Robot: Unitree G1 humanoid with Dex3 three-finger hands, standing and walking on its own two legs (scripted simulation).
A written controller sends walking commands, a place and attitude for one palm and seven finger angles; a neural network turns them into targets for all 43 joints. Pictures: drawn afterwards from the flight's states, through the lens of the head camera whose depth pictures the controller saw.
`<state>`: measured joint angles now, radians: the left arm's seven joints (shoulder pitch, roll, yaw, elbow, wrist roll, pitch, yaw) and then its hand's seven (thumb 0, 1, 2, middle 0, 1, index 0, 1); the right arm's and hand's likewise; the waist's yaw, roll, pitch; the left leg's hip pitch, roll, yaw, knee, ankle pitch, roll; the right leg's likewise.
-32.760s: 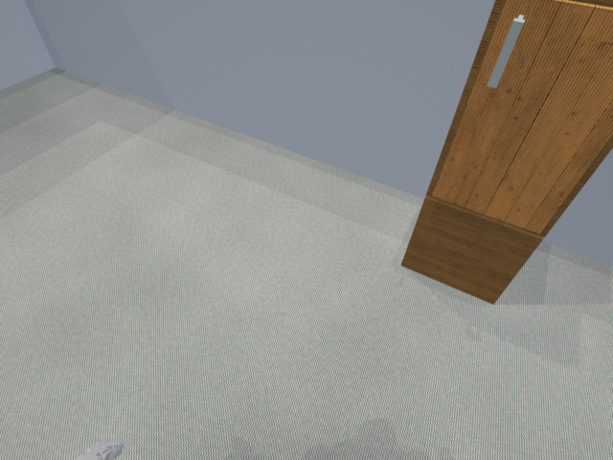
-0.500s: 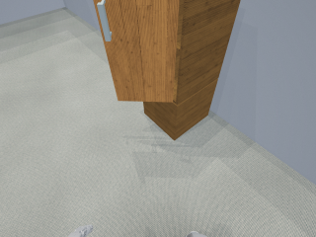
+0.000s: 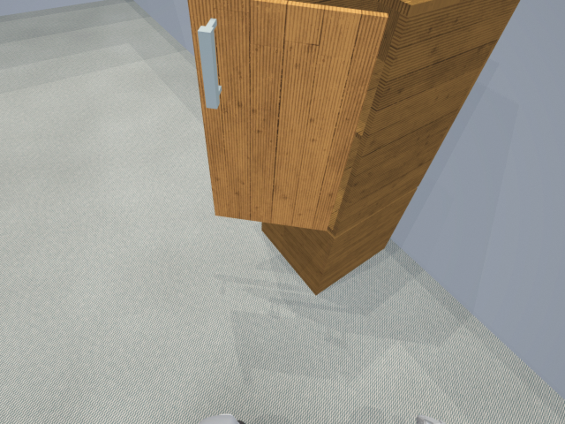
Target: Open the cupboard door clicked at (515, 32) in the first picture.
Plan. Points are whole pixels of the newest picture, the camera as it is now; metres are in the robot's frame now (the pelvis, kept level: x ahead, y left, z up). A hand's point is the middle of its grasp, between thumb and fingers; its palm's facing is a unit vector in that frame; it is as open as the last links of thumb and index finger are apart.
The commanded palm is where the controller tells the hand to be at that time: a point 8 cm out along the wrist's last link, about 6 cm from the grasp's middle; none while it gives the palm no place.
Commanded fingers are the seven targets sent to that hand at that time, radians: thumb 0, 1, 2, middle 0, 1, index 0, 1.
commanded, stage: take the last steps up to it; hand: left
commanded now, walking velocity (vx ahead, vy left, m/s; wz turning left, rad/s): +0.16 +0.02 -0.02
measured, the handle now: (212, 65) +0.66 +0.21 +0.15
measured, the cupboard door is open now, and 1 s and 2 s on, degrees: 47 47 47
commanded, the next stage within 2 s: come to a stop and stand still in 0.02 s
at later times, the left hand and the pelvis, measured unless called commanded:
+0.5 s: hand (163, 395) +0.18 +0.21 -0.16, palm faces -0.02 -0.97 -0.23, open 7.3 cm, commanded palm none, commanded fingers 0.00 0.90 0.90 -0.20 -0.30 -0.20 -0.30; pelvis +0.08 +0.01 +0.01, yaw -1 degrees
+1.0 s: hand out of the picture +0.10 +0.22 -0.17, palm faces -0.01 -0.97 -0.24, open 7.4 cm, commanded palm none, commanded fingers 0.00 0.90 0.90 -0.20 -0.30 -0.20 -0.30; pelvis +0.07 +0.03 +0.00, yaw -1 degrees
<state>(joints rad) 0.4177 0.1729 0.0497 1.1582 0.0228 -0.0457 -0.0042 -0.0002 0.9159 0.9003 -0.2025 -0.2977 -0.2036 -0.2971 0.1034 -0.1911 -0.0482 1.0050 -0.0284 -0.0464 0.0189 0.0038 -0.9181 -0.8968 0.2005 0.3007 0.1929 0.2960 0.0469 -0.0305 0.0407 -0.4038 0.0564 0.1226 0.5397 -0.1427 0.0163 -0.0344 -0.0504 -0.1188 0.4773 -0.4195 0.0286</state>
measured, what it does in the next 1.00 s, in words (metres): steps on the spot: right foot, then left foot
